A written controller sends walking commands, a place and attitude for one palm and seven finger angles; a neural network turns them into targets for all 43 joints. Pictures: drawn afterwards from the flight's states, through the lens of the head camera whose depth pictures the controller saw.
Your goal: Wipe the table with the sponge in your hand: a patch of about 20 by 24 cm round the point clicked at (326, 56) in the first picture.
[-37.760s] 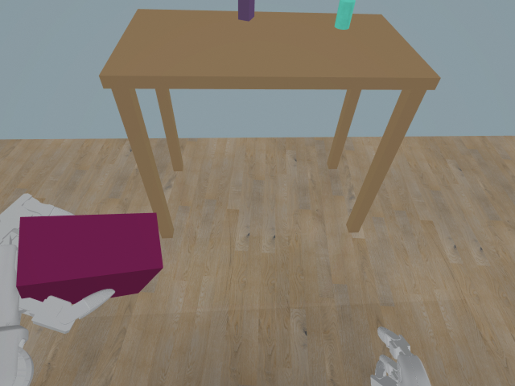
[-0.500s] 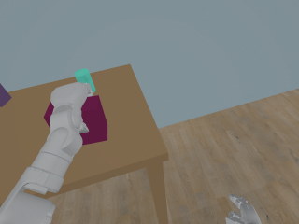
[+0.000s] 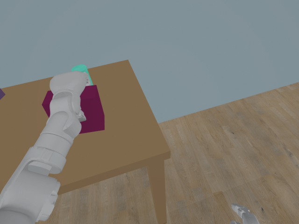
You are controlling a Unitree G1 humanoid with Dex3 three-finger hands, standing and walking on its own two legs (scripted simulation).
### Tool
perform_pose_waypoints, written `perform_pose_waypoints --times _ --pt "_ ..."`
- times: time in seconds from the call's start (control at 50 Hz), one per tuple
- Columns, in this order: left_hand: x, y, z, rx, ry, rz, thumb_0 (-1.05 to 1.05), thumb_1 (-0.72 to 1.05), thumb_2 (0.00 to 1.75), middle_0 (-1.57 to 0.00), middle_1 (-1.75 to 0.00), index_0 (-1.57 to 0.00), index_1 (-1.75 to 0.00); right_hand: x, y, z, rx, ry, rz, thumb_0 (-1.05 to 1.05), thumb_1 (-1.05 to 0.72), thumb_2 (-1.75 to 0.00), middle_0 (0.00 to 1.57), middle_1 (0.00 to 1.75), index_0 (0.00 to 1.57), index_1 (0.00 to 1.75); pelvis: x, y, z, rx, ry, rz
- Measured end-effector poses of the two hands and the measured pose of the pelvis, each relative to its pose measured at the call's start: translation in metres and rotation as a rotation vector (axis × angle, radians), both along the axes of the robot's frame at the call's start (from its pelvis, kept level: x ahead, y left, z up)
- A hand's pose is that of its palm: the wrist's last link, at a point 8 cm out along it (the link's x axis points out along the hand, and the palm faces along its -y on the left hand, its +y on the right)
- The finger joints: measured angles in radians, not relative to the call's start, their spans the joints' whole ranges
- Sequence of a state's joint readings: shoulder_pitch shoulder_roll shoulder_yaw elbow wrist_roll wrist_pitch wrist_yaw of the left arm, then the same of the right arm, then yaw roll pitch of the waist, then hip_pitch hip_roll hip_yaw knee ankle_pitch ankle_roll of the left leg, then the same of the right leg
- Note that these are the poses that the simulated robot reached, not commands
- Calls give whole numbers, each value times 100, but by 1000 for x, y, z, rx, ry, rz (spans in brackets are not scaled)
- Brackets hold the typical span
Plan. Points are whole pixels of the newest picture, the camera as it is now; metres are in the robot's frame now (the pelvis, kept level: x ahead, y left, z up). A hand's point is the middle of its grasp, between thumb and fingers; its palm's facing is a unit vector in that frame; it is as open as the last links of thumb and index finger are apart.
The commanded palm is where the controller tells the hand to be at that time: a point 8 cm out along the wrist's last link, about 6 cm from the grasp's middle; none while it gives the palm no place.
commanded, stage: wipe forward along the third lane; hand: left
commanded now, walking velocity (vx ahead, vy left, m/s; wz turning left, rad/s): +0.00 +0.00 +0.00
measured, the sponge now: (79, 116) +0.40 +0.25 +0.09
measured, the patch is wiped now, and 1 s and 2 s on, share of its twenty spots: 1.00 1.00 1.00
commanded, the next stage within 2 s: wipe back along the third lane in 0.08 s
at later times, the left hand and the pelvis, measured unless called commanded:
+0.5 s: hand (74, 98) +0.41 +0.25 +0.15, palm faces +0.11 -0.03 -0.99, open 10.6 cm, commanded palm +0.37 +0.24 +0.17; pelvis +0.02 +0.03 +0.00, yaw -1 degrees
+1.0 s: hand (74, 107) +0.37 +0.23 +0.15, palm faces +0.16 -0.10 -0.98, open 10.6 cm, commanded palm +0.33 +0.22 +0.18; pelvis +0.04 +0.04 +0.00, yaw -1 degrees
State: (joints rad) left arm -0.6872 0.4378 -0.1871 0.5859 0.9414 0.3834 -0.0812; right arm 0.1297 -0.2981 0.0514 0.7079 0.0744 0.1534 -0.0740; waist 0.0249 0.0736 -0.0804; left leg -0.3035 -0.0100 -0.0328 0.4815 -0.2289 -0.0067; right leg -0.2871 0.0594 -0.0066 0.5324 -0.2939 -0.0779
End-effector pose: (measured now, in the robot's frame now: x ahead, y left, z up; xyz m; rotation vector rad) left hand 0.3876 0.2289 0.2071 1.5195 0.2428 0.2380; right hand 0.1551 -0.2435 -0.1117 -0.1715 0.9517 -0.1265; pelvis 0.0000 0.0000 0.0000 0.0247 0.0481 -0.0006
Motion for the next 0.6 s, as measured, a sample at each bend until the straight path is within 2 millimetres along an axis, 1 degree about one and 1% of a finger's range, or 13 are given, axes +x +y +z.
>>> perform_pose_waypoints --times 0.24,0.3,0.36,0.4,0.46,0.6 --pt "28 12 -1 15 38 -13 3 -61 105 -70 -130 -75 -129 -20 0 -5 -15 78 -40 0 -91 -90 20 30 20 30 8 10 2 -8 29 -3" --pt "26 14 -3 8 12 -30 3 -61 106 -70 -130 -74 -129 -22 2 -7 -5 88 -49 0 -91 -90 20 30 20 30 13 14 2 -10 31 -12" --pt "18 16 -5 -5 -34 -34 3 -60 105 -69 -131 -73 -130 -19 6 -7 9 89 -47 1 -91 -90 20 30 20 30 17 18 3 -11 25 -17" --pt "12 16 -6 -7 -64 -32 2 -59 105 -68 -132 -72 -131 -14 10 -6 18 86 -40 1 -91 -90 20 30 20 30 19 21 3 -12 20 -18" --pt "4 14 -7 3 -96 -21 2 -57 105 -66 -134 -70 -133 1 18 -3 32 66 -23 1 -91 -90 20 30 20 30 22 25 4 -13 13 -16" --pt "-6 11 -6 -4 -112 28 0 -55 104 -63 -136 -67 -136 55 45 14 72 -52 38 1 -91 -90 20 30 20 30 26 35 4 -12 0 -14"
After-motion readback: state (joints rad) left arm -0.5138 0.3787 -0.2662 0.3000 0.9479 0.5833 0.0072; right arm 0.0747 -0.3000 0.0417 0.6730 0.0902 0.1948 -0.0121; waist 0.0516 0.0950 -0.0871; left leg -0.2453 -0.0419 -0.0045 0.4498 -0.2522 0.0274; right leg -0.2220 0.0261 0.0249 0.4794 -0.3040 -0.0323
